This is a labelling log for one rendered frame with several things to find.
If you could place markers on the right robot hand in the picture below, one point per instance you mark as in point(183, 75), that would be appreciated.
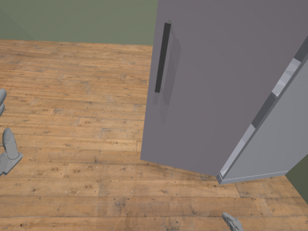
point(232, 222)

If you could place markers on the handle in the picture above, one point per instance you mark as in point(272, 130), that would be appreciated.
point(163, 52)

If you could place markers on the left robot hand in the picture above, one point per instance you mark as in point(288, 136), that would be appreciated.
point(11, 156)

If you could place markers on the fridge door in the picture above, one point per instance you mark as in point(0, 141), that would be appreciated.
point(224, 58)

